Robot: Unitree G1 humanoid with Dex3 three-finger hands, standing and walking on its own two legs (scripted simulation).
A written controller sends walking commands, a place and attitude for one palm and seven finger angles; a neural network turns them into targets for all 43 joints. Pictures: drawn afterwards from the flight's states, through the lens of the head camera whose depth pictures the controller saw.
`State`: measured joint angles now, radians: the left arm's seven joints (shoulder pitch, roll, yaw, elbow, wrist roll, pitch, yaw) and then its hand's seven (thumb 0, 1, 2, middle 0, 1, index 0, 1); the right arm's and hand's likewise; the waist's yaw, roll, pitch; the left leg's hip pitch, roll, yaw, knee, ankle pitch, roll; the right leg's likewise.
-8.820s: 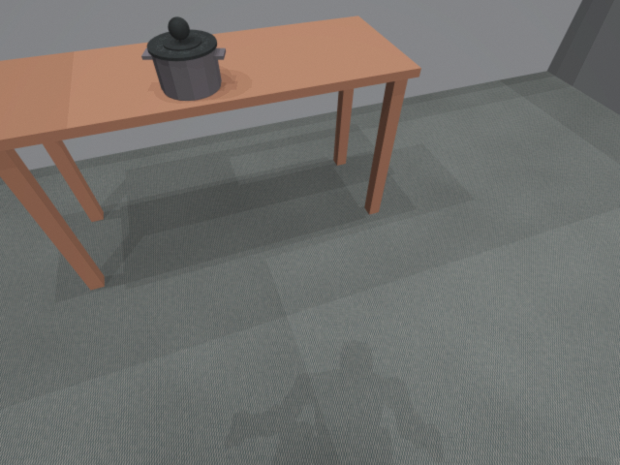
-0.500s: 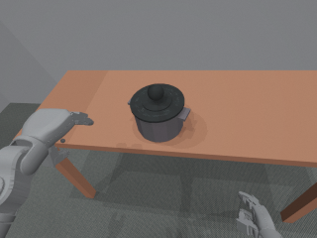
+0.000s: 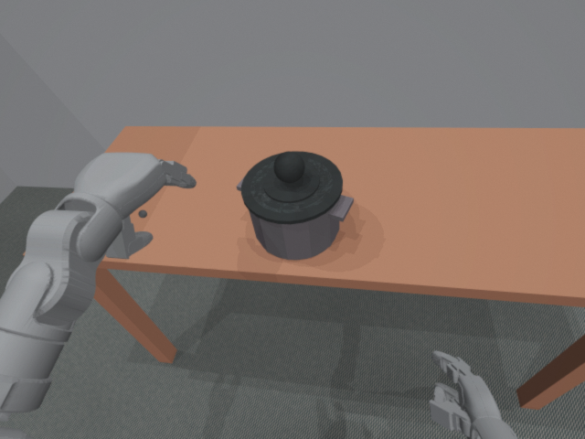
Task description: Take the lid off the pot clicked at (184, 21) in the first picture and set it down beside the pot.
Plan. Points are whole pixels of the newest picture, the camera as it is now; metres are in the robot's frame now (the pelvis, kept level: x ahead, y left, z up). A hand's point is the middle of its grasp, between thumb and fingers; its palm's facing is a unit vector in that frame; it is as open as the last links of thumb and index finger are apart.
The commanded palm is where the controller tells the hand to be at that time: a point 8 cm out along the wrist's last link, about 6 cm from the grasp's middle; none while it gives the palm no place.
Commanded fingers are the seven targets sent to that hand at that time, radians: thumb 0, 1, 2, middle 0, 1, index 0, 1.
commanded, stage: move the open hand above the knob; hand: left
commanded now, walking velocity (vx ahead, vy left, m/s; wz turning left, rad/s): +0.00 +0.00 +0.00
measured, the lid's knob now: (289, 167) +0.53 +0.06 +0.08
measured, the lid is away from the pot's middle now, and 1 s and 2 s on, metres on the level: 0.00 0.00 0.00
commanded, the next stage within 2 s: none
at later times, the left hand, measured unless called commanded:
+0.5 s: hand (200, 179) +0.40 +0.16 +0.16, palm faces -0.19 -0.01 -0.98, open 10.5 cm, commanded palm +0.39 +0.16 +0.23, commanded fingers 0.00 -0.38 1.50 -0.81 -0.08 -0.81 -0.08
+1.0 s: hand (244, 152) +0.46 +0.11 +0.17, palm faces -0.22 -0.02 -0.98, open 10.5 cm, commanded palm +0.45 +0.11 +0.23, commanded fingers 0.00 -0.38 1.50 -0.81 -0.08 -0.81 -0.08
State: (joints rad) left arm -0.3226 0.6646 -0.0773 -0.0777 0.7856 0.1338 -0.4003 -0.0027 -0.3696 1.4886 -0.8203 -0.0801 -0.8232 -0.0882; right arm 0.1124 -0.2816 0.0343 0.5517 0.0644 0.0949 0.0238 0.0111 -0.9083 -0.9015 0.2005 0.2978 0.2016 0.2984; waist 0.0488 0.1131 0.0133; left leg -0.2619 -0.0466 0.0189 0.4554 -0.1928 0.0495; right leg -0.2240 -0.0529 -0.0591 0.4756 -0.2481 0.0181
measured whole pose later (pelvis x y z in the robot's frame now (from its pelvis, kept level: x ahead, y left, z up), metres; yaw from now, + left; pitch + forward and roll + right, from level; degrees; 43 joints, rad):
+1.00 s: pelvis +0.03 -0.02 +0.00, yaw -1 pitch +3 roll +1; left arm -0.84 0.46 -0.31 0.48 0.86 0.28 -0.40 0.00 -0.37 1.49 -0.82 -0.08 -0.82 -0.09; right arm 0.16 -0.29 0.02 0.61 0.09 0.13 0.02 0.01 -0.91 -0.90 0.20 0.30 0.20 0.30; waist -0.03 0.09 -0.03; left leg -0.29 -0.04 0.03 0.46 -0.23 0.03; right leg -0.27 -0.04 -0.05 0.52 -0.30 0.00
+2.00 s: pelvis +0.03 -0.01 +0.00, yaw -1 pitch +5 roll +1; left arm -1.08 0.30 -0.40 0.79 0.88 0.33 -0.33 0.00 -0.37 1.49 -0.82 -0.08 -0.82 -0.09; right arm 0.16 -0.27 0.02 0.65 0.08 0.12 0.00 0.01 -0.91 -0.90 0.20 0.30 0.20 0.30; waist -0.05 0.07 -0.05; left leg -0.31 -0.04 0.03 0.45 -0.22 0.04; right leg -0.30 -0.05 -0.04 0.51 -0.29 0.00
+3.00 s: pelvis +0.03 -0.01 +0.00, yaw -2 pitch +7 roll +1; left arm -0.99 0.27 -0.37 0.87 0.88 0.29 -0.25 0.00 -0.37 1.49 -0.82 -0.08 -0.82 -0.09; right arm 0.19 -0.25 0.02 0.67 0.07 0.14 0.00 0.01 -0.91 -0.90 0.20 0.30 0.20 0.30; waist -0.06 0.07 -0.06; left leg -0.34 -0.03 0.05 0.46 -0.24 0.04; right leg -0.33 -0.04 -0.03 0.50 -0.29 0.01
